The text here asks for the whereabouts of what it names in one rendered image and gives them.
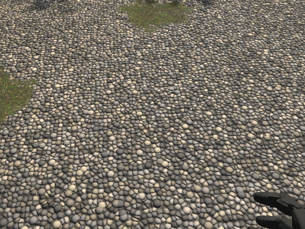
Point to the robot right hand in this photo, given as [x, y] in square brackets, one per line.
[284, 203]

